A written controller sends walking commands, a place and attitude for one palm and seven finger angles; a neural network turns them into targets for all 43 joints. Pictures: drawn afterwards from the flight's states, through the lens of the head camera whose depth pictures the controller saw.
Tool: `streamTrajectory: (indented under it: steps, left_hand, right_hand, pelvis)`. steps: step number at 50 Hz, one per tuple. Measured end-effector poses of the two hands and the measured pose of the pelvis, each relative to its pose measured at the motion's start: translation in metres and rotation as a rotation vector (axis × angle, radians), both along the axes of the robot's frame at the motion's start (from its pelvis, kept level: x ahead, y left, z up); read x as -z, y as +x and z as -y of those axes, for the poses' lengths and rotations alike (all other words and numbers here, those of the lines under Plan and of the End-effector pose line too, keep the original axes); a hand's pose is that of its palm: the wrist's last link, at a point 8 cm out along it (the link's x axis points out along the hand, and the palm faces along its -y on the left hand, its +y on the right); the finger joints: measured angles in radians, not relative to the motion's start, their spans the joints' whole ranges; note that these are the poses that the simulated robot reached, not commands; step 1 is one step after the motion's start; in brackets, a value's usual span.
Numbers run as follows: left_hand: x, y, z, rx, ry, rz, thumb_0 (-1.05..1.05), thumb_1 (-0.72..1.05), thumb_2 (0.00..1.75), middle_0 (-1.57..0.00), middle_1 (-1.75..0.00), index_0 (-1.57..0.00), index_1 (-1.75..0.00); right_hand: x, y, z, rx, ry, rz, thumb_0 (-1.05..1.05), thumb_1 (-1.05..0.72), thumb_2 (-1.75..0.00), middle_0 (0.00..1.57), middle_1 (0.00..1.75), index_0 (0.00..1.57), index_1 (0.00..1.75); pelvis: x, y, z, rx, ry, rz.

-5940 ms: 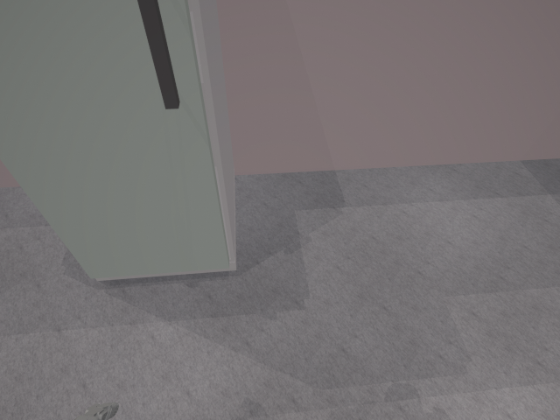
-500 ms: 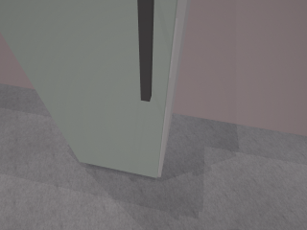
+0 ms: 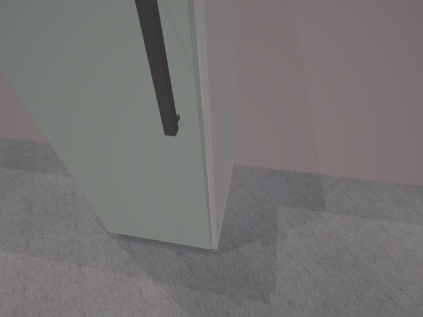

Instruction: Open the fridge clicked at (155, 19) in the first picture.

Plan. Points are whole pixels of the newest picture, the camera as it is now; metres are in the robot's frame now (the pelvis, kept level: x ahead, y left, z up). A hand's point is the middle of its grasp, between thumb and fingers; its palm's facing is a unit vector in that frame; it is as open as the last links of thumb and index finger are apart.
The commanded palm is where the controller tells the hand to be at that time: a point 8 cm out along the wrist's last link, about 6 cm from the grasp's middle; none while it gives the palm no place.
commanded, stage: look again from close up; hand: right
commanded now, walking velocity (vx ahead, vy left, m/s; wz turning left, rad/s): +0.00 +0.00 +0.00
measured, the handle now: (164, 72) +0.54 +0.12 +0.22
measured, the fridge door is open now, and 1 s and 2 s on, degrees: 0 0 0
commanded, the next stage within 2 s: none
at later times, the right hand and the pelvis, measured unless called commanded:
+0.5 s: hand out of the picture -0.11 -0.19 -0.18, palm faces +0.07 +0.99 -0.13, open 7.4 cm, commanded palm none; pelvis -0.02 -0.04 +0.00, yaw -1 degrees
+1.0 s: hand out of the picture -0.18 -0.28 -0.23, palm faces +0.10 +0.99 -0.11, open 7.4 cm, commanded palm none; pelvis -0.09 -0.12 -0.03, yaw +0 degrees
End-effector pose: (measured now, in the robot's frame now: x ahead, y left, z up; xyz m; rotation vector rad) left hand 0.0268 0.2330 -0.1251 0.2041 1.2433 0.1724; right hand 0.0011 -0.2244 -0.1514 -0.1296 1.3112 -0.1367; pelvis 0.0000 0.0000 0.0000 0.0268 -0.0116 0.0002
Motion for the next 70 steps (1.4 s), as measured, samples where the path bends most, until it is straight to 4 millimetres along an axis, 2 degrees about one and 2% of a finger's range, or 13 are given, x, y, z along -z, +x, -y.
streamTrajectory:
  steps: [8,15,35,43,46,48,51,53,55,59,62,66,70]
  left_hand:
    - [-0.002,-0.013,0.011,-0.003,0.016,-0.044,0.00,0.91,0.90,-0.20,-0.30,-0.20,-0.30]
    - [-0.002,-0.018,0.023,0.001,0.017,-0.064,0.00,0.91,0.90,-0.20,-0.30,-0.20,-0.30]
    - [0.000,-0.047,0.060,-0.004,0.009,-0.091,0.00,0.91,0.90,-0.20,-0.30,-0.20,-0.30]
    - [0.005,-0.073,0.085,-0.024,0.029,-0.088,0.00,0.91,0.90,-0.20,-0.30,-0.20,-0.30]
    - [0.005,-0.079,0.098,-0.010,0.035,-0.135,0.00,0.91,0.90,-0.20,-0.30,-0.20,-0.30]
    - [0.003,-0.078,0.103,-0.037,0.050,-0.083,0.00,0.91,0.90,-0.20,-0.30,-0.20,-0.30]
    - [0.006,-0.092,0.109,-0.077,0.086,0.058,0.00,0.90,0.90,-0.20,-0.30,-0.20,-0.30]
    - [0.022,-0.117,0.116,-0.104,0.118,0.047,0.00,0.90,0.90,-0.20,-0.30,-0.20,-0.30]
    - [0.031,-0.146,0.130,-0.111,0.105,-0.034,0.00,0.91,0.90,-0.20,-0.30,-0.20,-0.30]
    - [0.026,-0.180,0.158,-0.087,0.038,-0.146,0.00,0.91,0.90,-0.20,-0.29,-0.20,-0.30]
    - [0.015,-0.185,0.169,-0.088,0.001,-0.127,0.01,0.90,0.90,-0.20,-0.30,-0.20,-0.30]
    - [0.008,-0.188,0.167,-0.108,-0.026,-0.081,0.02,0.92,0.90,-0.20,-0.30,-0.20,-0.30]
    - [0.011,-0.197,0.150,-0.128,-0.049,-0.065,0.01,0.92,0.90,-0.20,-0.30,-0.20,-0.30]
  right_hand:
    - [-0.001,-0.055,0.019,0.031,0.000,-0.138,0.00,-0.91,-0.90,0.20,0.30,0.20,0.30]
    - [-0.003,-0.096,0.024,0.063,0.011,-0.228,0.00,-0.91,-0.90,0.20,0.30,0.20,0.30]
    - [0.002,-0.143,0.021,0.129,0.085,-0.236,0.00,-0.91,-0.90,0.20,0.30,0.20,0.30]
    - [0.018,-0.167,0.044,0.154,0.106,-0.256,0.00,-0.91,-0.90,0.20,0.30,0.20,0.30]
    - [0.019,-0.183,0.063,0.236,0.089,-0.195,0.00,-0.91,-0.90,0.20,0.30,0.20,0.30]
    - [0.034,-0.192,0.080,0.199,0.076,-0.222,0.00,-0.91,-0.90,0.20,0.30,0.20,0.30]
    - [0.065,-0.176,0.116,0.070,0.068,-0.250,0.01,-0.91,-0.90,0.20,0.30,0.20,0.30]
    - [0.083,-0.150,0.141,0.016,0.037,-0.199,0.01,-0.91,-0.90,0.20,0.30,0.20,0.30]
    - [0.083,-0.119,0.163,0.007,0.002,-0.092,0.01,-0.91,-0.90,0.20,0.30,0.20,0.30]
    - [0.048,-0.064,0.193,0.018,-0.063,0.132,0.01,-0.92,-0.90,0.19,0.30,0.20,0.30]
    - [0.015,-0.044,0.199,0.003,-0.087,0.219,0.01,-0.92,-0.90,0.19,0.30,0.20,0.30]
    - [-0.019,-0.043,0.193,-0.049,-0.099,0.226,0.00,-0.92,-0.90,0.19,0.30,0.20,0.30]
    - [-0.032,-0.063,0.184,-0.080,-0.118,0.192,0.00,-0.91,-0.90,0.19,0.30,0.20,0.30]
  pelvis:
    - [-0.002,-0.008,0.018,0.001,0.000,-0.011]
    - [-0.003,-0.012,0.029,0.008,0.001,-0.009]
    - [-0.003,-0.040,0.060,0.028,0.023,0.018]
    - [0.007,-0.063,0.085,0.042,0.054,0.047]
    - [0.009,-0.076,0.102,0.065,0.058,0.049]
    - [0.017,-0.086,0.110,0.033,0.041,0.052]
    - [0.039,-0.098,0.125,0.004,0.047,0.037]
    - [0.056,-0.111,0.135,-0.001,0.023,0.044]
    - [0.058,-0.119,0.140,-0.017,0.010,0.045]
    - [0.039,-0.129,0.141,0.003,0.002,0.016]
    - [0.021,-0.135,0.142,0.004,-0.008,-0.007]
    - [0.003,-0.143,0.146,-0.003,-0.003,-0.016]
    - [-0.002,-0.153,0.143,-0.029,-0.014,0.000]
